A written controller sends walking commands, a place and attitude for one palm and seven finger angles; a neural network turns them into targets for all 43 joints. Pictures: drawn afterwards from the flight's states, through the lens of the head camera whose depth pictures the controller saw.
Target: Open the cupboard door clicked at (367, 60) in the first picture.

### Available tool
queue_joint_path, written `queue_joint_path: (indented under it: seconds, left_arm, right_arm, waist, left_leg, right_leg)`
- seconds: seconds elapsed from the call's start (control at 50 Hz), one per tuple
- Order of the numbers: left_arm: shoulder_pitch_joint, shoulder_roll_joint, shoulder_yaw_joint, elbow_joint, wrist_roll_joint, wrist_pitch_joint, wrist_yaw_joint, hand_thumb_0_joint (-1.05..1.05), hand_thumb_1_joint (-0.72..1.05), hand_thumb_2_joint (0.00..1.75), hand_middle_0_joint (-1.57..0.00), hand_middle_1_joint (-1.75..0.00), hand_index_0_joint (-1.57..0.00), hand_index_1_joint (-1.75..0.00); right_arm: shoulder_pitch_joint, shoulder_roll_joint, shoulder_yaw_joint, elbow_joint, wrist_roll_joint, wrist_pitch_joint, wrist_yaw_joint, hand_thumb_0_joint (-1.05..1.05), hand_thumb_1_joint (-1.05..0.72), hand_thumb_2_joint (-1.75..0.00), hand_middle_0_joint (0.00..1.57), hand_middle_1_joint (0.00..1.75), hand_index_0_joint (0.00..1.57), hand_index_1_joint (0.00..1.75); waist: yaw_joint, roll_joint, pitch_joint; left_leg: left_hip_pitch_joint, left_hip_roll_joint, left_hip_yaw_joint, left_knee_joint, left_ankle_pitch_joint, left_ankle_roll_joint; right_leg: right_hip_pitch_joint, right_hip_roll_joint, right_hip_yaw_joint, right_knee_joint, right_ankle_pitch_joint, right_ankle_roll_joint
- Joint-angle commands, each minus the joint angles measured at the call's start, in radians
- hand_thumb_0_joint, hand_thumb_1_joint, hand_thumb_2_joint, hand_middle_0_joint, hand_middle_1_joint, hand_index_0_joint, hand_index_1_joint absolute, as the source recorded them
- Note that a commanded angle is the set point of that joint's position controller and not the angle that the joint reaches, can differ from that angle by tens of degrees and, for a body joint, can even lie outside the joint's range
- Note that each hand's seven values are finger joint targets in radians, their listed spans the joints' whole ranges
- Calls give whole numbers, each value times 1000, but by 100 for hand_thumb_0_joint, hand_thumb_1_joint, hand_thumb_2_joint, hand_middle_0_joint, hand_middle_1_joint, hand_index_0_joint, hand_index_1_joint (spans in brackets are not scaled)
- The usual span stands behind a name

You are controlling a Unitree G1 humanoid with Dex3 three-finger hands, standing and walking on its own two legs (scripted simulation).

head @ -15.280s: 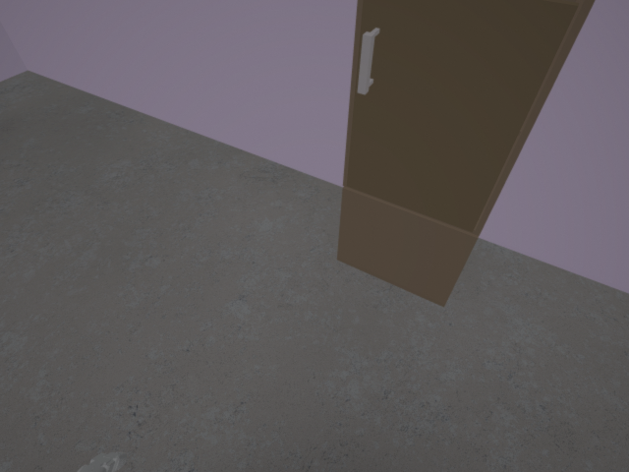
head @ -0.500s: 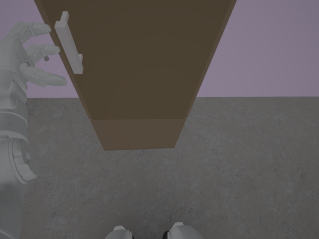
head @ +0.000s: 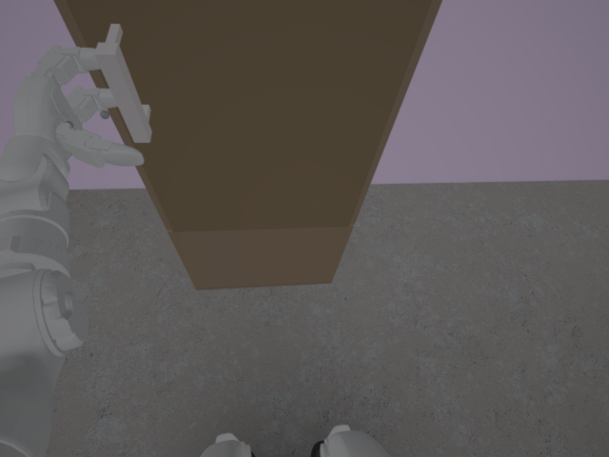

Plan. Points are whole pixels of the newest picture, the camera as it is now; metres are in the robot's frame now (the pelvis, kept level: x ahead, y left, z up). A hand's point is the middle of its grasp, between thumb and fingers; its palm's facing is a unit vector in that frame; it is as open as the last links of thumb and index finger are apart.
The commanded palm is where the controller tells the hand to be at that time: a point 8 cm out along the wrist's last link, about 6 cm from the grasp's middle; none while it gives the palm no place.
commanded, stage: slide the fingers in behind the handle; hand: left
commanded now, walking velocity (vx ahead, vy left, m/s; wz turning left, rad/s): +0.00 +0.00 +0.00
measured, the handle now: (129, 87) +0.57 +0.17 +0.12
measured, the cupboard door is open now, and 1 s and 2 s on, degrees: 0 0 2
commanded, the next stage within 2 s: close the thumb around the handle in 1.06 s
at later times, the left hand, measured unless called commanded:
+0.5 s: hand (135, 118) +0.51 +0.16 +0.12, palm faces -0.03 -1.00 +0.00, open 14.0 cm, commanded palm +0.49 +0.21 +0.12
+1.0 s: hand (147, 114) +0.52 +0.15 +0.12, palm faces -0.01 -1.00 -0.01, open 14.0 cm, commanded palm +0.49 +0.19 +0.12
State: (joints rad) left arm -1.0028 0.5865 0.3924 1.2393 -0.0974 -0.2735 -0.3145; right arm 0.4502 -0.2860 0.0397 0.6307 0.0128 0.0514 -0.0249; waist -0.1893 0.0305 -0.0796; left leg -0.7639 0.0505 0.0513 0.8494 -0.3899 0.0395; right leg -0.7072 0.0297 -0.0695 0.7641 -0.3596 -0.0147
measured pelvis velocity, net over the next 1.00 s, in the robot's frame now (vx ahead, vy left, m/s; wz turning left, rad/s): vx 0.00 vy -0.01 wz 0.01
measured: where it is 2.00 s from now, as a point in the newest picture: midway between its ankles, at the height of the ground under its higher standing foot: outside the picture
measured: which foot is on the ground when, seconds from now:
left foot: down 0.00-1.00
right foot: down 0.00-1.00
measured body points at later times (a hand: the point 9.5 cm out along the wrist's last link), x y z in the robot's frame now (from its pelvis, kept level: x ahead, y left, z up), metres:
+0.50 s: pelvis +0.01 +0.00 +0.00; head +0.10 +0.01 +0.44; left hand +0.51 +0.22 +0.12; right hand +0.01 -0.27 -0.11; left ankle +0.00 +0.09 -0.70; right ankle +0.00 -0.12 -0.70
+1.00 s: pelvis +0.00 -0.01 +0.00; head +0.10 -0.01 +0.44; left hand +0.51 +0.20 +0.12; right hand -0.02 -0.28 -0.11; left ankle +0.00 +0.09 -0.70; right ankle +0.00 -0.12 -0.70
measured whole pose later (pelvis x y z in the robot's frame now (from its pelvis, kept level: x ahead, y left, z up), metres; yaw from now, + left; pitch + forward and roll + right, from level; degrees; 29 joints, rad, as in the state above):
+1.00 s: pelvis +0.00 -0.01 +0.00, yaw +1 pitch +17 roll -2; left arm -1.00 0.47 0.33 1.23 -0.10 -0.31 -0.20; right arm 0.44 -0.28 0.02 0.66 0.01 0.03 -0.01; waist -0.17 0.04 -0.08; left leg -0.74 0.04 0.04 0.83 -0.38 0.02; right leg -0.70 0.03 -0.07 0.77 -0.37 -0.03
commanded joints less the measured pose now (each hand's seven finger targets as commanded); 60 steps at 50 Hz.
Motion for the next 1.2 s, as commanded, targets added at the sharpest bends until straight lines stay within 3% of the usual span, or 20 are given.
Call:
queue_joint_path:
  seconds: [0.0,0.02,0.08,0.14,0.22,0.26,0.32,0.34,0.42,0.48,0.7,0.72,0.78,0.84,0.9,0.92,1.02,1.06,1.14,1.18]
  left_arm:
    - [-484,222,17,-239,-29,-83,12,0,-50,30,-30,-120,-30,-120]
    - [-498,217,12,-253,-27,-86,14,0,-50,30,-30,-120,-30,-120]
    - [-462,188,-4,-215,-20,-73,22,0,-50,30,-30,-120,-30,-120]
    - [-457,211,17,-211,-18,-71,32,0,-50,30,-30,-120,-30,-120]
    - [-488,164,-7,-293,-19,-98,44,0,-50,30,-30,-120,-30,-120]
    - [-459,132,-14,-304,-28,-99,50,0,-50,30,-30,-120,-30,-120]
    - [-429,104,-32,-261,-29,-81,56,0,-50,30,-30,-120,-30,-120]
    - [-414,111,-23,-233,-26,-71,62,0,-50,30,-30,-120,-30,-120]
    - [-481,102,-38,-295,-17,-88,88,0,-50,30,-30,-120,-30,-120]
    - [-502,86,-47,-261,-16,-99,100,0,-50,30,-30,-120,-30,-120]
    - [-519,60,-65,-247,-5,-110,118,0,-50,30,-30,-120,-30,-120]
    - [-506,91,-35,-255,-7,-113,120,0,-50,30,-30,-120,-30,-120]
    - [-519,54,-77,-229,-9,-104,111,0,-50,30,-30,-120,-30,-120]
    - [-540,77,-65,-239,-5,-107,111,0,-50,30,-30,-120,-30,-120]
    - [-513,78,-55,-223,-15,-106,107,0,-50,30,-30,-120,-30,-120]
    - [-506,105,-35,-237,-10,-110,107,0,-50,30,-30,-120,-30,-120]
    - [-478,48,-66,-271,-19,-123,106,0,-50,30,-30,-120,-30,-120]
    - [-482,48,-73,-243,-19,-115,109,0,-50,30,-30,-120,-30,-120]
    - [-497,0,-111,-260,-16,-119,115,0,-50,30,-30,-120,-30,-120]
    - [-503,37,-78,-271,-16,-120,120,0,-39,35,-31,-121,-31,-121]
  right_arm:
    - [158,-183,-67,-46,-4,-25,-12,0,-90,-90,20,30,20,30]
    - [155,-181,-67,-43,-5,-26,-9,0,-90,-90,20,30,20,30]
    - [150,-178,-67,-43,-3,-23,-4,0,-90,-90,20,30,20,30]
    - [148,-178,-65,-47,-3,-22,-6,0,-90,-90,20,30,20,30]
    - [145,-169,-73,-46,-7,-27,0,0,-90,-90,20,30,20,30]
    - [140,-165,-76,-47,-7,-27,6,0,-90,-90,20,30,20,30]
    - [134,-164,-73,-45,-4,-21,8,0,-90,-90,20,30,20,30]
    - [131,-165,-73,-47,-3,-19,7,0,-90,-90,20,30,20,30]
    - [128,-160,-73,-46,-5,-21,5,0,-90,-90,20,30,20,30]
    - [127,-161,-73,-35,-6,-29,6,0,-90,-90,20,30,20,30]
    - [142,-160,-74,-27,-9,-43,8,0,-90,-90,20,30,20,30]
    - [140,-163,-77,-27,-8,-43,8,0,-90,-90,20,30,20,30]
    - [138,-161,-73,-24,-5,-43,7,0,-90,-90,20,30,20,30]
    - [145,-163,-73,-19,-7,-44,4,0,-90,-90,20,30,20,30]
    - [148,-164,-73,-18,-7,-46,3,0,-90,-90,20,30,20,30]
    - [149,-165,-74,-20,-7,-45,3,0,-90,-90,20,30,20,30]
    - [141,-160,-80,-23,-7,-46,10,0,-90,-90,20,30,20,30]
    - [136,-162,-78,-17,-5,-43,9,0,-90,-90,20,30,20,30]
    - [135,-159,-81,-13,-5,-45,11,0,-90,-90,20,30,20,30]
    - [138,-162,-83,-9,-7,-46,12,0,-90,-90,20,30,20,30]
  waist:
    - [-6,100,-446]
    - [-2,130,-460]
    - [-4,95,-424]
    - [3,86,-426]
    - [9,141,-499]
    - [16,133,-511]
    - [11,78,-449]
    - [12,63,-411]
    - [5,101,-441]
    - [-9,66,-412]
    - [-11,69,-450]
    - [1,60,-470]
    - [-19,51,-415]
    - [-17,83,-438]
    - [-18,56,-427]
    - [-2,76,-454]
    - [3,86,-475]
    - [-9,66,-420]
    - [-17,77,-435]
    - [-8,75,-444]
  left_leg:
    - [403,-16,-106,-64,400,-5]
    - [417,-16,-105,-61,417,-7]
    - [385,-18,-100,-63,398,-6]
    - [367,-21,-95,-62,394,-4]
    - [453,-17,-109,-50,482,-13]
    - [472,-16,-107,-47,514,-15]
    - [418,-20,-98,-56,480,-8]
    - [384,-24,-91,-61,436,-6]
    - [413,-25,-97,-64,433,-7]
    - [393,-25,-101,-68,378,-8]
    - [388,-33,-97,-66,377,-5]
    - [385,-33,-93,-66,374,-4]
    - [351,-35,-88,-75,331,-2]
    - [366,-36,-91,-73,331,-2]
    - [354,-38,-86,-72,341,3]
    - [360,-37,-87,-71,355,-1]
    - [415,-33,-92,-70,398,-6]
    - [380,-33,-88,-75,352,-4]
    - [415,-32,-95,-72,378,-5]
    - [404,-34,-92,-74,378,-5]
  right_leg:
    - [86,34,33,-63,316,-4]
    - [84,33,37,-60,330,-3]
    - [85,33,34,-62,325,-1]
    - [103,30,37,-59,336,-2]
    - [92,32,32,-44,368,-6]
    - [97,34,31,-44,387,-5]
    - [110,33,29,-50,391,-2]
    - [112,31,32,-59,375,-1]
    - [107,29,34,-55,365,-3]
    - [94,30,35,-60,325,-3]
    - [116,27,41,-56,345,-4]
    - [131,27,45,-59,350,-1]
    - [123,26,46,-70,331,1]
    - [117,24,50,-70,323,-1]
    - [134,26,50,-73,341,-1]
    - [143,24,50,-65,351,-2]
    - [126,28,41,-64,363,-4]
    - [116,28,45,-75,338,-1]
    - [96,28,42,-71,345,-2]
    - [118,27,43,-69,354,-2]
